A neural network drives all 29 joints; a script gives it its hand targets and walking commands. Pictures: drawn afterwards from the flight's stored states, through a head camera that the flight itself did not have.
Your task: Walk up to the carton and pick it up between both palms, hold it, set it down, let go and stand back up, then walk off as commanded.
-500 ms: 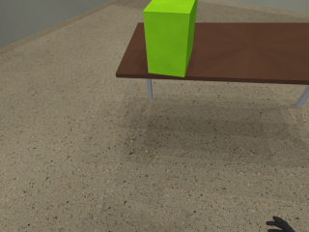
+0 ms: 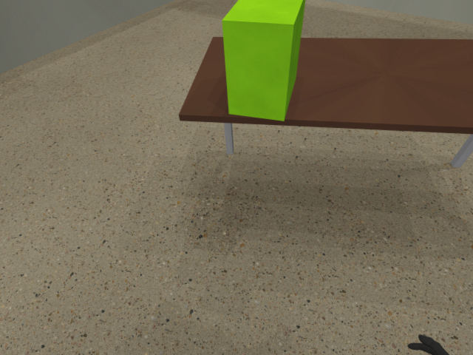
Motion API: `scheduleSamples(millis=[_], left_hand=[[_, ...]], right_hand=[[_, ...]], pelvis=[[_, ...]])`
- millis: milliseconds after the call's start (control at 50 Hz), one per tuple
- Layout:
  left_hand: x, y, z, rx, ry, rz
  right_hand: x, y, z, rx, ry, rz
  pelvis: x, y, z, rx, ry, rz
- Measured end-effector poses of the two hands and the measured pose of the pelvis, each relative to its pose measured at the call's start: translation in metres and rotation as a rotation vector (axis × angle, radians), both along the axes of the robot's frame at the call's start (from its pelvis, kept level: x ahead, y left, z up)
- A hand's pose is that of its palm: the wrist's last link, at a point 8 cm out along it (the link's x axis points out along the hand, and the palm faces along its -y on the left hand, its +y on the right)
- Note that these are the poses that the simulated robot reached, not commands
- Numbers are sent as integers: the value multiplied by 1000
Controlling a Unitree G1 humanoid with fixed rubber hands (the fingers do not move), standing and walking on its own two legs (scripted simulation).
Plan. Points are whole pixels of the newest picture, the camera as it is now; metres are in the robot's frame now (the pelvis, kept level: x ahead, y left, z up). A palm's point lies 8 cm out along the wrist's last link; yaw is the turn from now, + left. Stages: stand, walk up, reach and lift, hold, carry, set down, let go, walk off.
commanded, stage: stand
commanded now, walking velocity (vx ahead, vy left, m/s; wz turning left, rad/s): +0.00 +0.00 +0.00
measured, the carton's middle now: (266, 54) +0.95 -0.06 +0.06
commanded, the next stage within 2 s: none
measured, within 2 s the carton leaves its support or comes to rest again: neither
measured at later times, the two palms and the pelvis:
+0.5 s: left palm out of the picture +0.08 +0.31 -0.09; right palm out of the picture +0.11 -0.31 -0.09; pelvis +0.00 +0.00 +0.00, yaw +0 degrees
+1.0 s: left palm out of the picture +0.08 +0.31 -0.09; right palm out of the picture +0.11 -0.31 -0.09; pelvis +0.00 +0.00 +0.00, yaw +0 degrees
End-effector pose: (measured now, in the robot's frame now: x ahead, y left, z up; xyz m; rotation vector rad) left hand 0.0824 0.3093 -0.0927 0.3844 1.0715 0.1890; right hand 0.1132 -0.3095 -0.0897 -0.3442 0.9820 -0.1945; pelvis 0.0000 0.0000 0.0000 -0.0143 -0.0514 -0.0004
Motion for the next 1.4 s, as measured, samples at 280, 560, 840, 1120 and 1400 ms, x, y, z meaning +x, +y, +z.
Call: scheduleSamples(millis=[280, 560, 840, 1120, 1400], left_hand=[[-6, -1, 0, 0, 12, 6], [-5, 0, 0, -1, 15, 8], [-5, 0, 0, -1, 14, 9], [-9, 1, 1, 0, 12, 11], [-16, 3, 0, -4, 8, 13]], right_hand=[[-5, -2, 0, 0, 5, -3], [-6, -2, 0, 1, 19, -7], [-5, -2, 1, -2, 11, -8], [-10, -2, 1, -1, 15, -10], [-17, -1, 2, -4, 17, -14]], pelvis=[[-3, -1, 1, 2, -1, 0], [-1, -1, 2, 2, 0, 1], [-1, 0, 2, 2, -3, 1], [-4, 0, 3, 2, -8, 1], [-11, 2, 3, 0, -16, 1]])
